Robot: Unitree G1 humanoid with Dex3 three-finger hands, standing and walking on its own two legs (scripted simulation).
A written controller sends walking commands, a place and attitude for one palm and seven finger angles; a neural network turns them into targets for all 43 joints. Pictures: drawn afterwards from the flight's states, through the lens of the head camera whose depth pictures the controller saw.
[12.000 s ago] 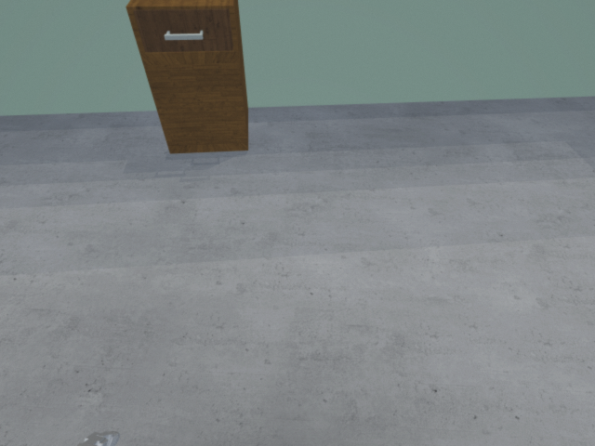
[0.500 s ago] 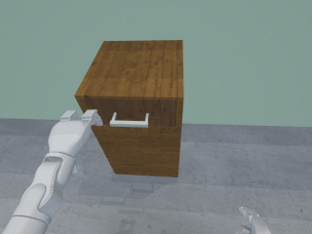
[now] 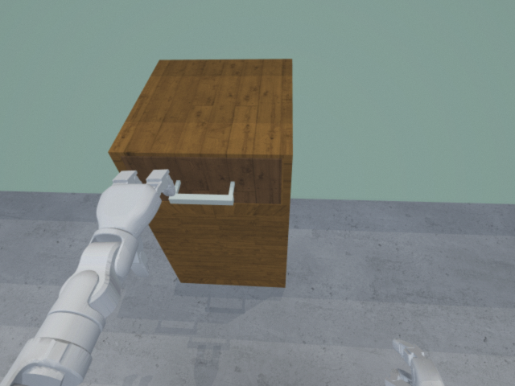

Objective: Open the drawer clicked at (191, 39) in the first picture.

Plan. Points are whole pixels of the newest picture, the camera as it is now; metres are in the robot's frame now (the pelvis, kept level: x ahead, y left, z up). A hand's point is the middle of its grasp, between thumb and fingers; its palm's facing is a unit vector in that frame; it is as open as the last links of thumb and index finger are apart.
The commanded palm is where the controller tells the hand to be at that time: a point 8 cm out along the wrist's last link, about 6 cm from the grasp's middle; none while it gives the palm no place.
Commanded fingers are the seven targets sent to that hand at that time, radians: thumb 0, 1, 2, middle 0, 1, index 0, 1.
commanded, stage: move the hooked fingers above the handle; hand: left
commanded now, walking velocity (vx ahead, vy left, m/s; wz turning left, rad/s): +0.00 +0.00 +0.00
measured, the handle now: (203, 192) +0.56 +0.20 -0.12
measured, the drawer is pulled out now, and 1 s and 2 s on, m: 0.00 0.00 0.00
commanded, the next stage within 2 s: lower the fingers behind the handle in 1.84 s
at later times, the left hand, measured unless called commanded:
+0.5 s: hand (166, 207) +0.42 +0.23 +0.00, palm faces -0.05 -0.04 -1.00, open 13.8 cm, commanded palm +0.41 +0.23 +0.05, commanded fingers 0.00 -0.50 0.30 -0.30 -1.20 -0.30 -1.20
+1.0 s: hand (187, 197) +0.48 +0.21 -0.04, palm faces -0.05 -0.02 -1.00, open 13.8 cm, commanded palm +0.48 +0.20 +0.01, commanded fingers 0.00 -0.50 0.30 -0.30 -1.20 -0.30 -1.20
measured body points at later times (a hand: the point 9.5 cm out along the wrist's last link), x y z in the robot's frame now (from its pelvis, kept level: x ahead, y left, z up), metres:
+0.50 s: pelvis +0.01 +0.01 -0.02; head +0.07 +0.00 +0.43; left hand +0.42 +0.23 +0.06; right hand +0.07 -0.26 -0.15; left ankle +0.02 +0.12 -0.72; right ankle -0.02 -0.10 -0.72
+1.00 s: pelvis -0.01 +0.02 -0.05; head +0.10 +0.03 +0.39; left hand +0.48 +0.21 +0.01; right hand -0.01 -0.25 -0.17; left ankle +0.02 +0.12 -0.72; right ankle -0.02 -0.10 -0.72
